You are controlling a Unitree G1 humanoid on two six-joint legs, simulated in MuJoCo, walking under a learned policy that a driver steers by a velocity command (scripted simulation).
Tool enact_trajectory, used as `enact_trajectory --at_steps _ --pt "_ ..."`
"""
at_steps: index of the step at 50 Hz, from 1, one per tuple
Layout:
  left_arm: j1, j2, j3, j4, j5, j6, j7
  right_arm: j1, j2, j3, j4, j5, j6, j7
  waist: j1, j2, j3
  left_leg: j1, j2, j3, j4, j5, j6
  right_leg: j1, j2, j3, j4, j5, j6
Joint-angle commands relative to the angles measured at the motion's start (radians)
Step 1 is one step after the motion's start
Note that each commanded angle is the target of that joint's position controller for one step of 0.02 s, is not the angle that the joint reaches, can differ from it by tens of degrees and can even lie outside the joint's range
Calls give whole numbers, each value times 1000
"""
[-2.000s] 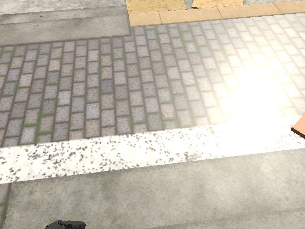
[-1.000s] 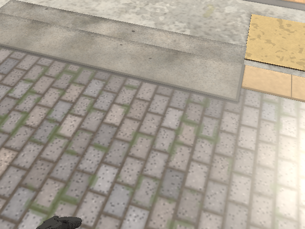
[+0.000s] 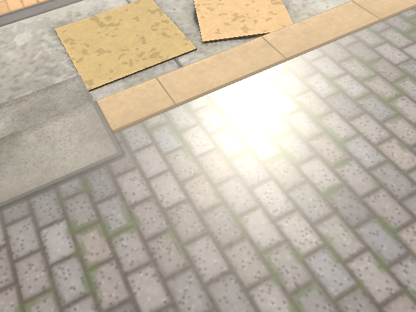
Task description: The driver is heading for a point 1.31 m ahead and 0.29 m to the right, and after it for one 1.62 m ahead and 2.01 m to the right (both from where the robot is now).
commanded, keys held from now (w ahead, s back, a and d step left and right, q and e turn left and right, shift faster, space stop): e+shift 0.54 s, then shift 0.22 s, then q+shift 0.24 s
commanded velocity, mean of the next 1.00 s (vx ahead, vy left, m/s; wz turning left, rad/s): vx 0.00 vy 0.00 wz -0.65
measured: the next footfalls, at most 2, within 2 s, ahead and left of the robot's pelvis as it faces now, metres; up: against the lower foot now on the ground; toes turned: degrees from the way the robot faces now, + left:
left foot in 0.42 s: +0.13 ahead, +0.08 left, +0.00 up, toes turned -32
right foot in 0.86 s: -0.01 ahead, -0.09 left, +0.00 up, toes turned -36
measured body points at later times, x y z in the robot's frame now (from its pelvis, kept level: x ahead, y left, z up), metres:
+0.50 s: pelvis +0.03 +0.03 +0.01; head +0.07 +0.03 +0.46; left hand +0.26 +0.25 -0.11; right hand +0.07 -0.30 -0.06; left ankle +0.10 +0.10 -0.73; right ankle -0.02 -0.08 -0.69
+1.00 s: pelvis +0.02 +0.00 +0.02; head +0.02 -0.03 +0.46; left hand +0.29 +0.11 -0.08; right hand -0.10 -0.24 -0.13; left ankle +0.06 +0.12 -0.67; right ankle -0.05 -0.07 -0.73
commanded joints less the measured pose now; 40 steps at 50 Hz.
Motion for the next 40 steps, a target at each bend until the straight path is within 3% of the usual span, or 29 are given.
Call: enact_trajectory --at_steps 1,2,3,5,12,16,19,20,21,22,23,24,25,26,28,32,38,40 --pt "0 209 63 -51 -3 -6 31 -50 -87 -15 -104 2 -19 -10 20 -201 -46 -216 -34 -124 139 103 11 152 -214 323 -279 423 -155" --pt "-26 184 55 -62 -7 -6 32 -14 -99 -19 -80 -12 -19 -9 9 -205 -69 -180 -47 -117 159 141 13 141 -185 300 -270 474 -154" --pt "-15 172 50 -61 -13 -8 28 -10 -100 -20 -75 -14 -17 -7 9 -179 -95 -159 -60 -125 166 154 17 144 -179 305 -262 497 -153" --pt "24 182 53 -47 -16 -16 24 -26 -82 -14 -82 -8 -11 -4 19 -142 -106 -161 -75 -139 122 163 21 164 -173 340 -251 486 -156" --pt "104 217 68 -38 2 -21 23 -127 -72 3 -117 -1 -20 -16 68 -170 -91 -144 -146 -198 -98 139 40 198 -161 541 -226 361 -173" --pt "87 229 75 -40 4 -21 15 -143 -75 10 -123 14 -31 -21 60 -177 -100 -12 -193 -210 -214 118 63 151 -131 620 -195 477 -156" --pt "35 220 75 -49 1 -22 12 -82 -82 10 -108 22 -40 -32 14 -190 -100 189 -213 -211 -400 145 76 65 -87 661 -183 466 -98" --pt "4 206 71 -53 -8 -24 15 -43 -83 8 -99 17 -46 -42 -23 -171 -94 313 -196 -212 -552 231 80 -11 -45 641 -155 365 -49" --pt "38 148 58 -52 -15 -31 17 -31 -134 -4 -96 9 -51 -56 -9 -52 -117 462 -48 -324 -678 231 109 -127 33 545 -52 81 15" --pt "128 69 39 -57 -18 -34 24 -63 -215 -13 -127 4 -44 -61 39 174 -160 582 239 -604 -740 189 195 -278 181 295 202 -260 67" --pt "108 192 64 -52 23 -33 30 -83 -204 -14 -127 -3 -34 -51 27 117 -129 430 289 -664 -746 221 274 -310 149 188 338 -261 77" --pt "73 217 76 -49 29 -30 22 -103 -143 0 -126 -1 -30 -44 36 76 -77 361 242 -553 -729 273 283 -286 78 171 421 -184 78" --pt "83 201 74 -31 25 -22 10 -144 -101 11 -127 4 -29 -37 48 60 -38 300 169 -424 -716 318 269 -266 57 154 487 -115 78" --pt "111 180 71 -15 15 -12 -4 -178 -89 16 -136 2 -28 -37 63 79 -34 283 117 -331 -710 361 253 -258 51 130 548 -71 84" --pt "130 161 61 -2 0 0 -22 -158 -77 20 -133 -1 -31 -44 56 96 -49 302 88 -233 -695 481 259 -262 35 81 599 -42 101" --pt "48 121 39 -15 1 4 -16 -37 -94 8 -84 -3 -44 -36 2 96 -71 421 121 -208 -656 632 288 -285 26 61 483 -76 117" --pt "13 75 7 -8 -8 5 0 -33 -124 -5 -48 -3 -45 -11 -1 151 -104 372 139 -152 -593 736 289 -59 20 -4 164 -131 81" --pt "26 52 -7 11 -9 0 14 -9 -113 3 -16 0 -39 -1 6 158 -101 340 121 -170 -557 772 281 45 30 -15 -25 -90 58"
Velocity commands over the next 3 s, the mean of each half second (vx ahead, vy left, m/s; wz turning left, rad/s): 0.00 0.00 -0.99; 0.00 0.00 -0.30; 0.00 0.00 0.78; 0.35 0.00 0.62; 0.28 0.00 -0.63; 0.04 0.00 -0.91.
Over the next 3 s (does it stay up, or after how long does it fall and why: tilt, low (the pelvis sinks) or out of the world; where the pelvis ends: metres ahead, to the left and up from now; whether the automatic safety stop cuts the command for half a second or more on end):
stays up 0.37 0.00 0.01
